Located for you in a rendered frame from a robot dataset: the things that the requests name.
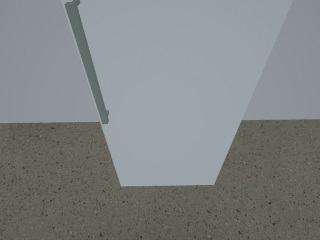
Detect fridge door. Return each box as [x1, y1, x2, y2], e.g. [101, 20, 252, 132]
[61, 0, 293, 187]

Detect handle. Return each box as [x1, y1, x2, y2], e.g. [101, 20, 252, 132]
[64, 0, 109, 124]

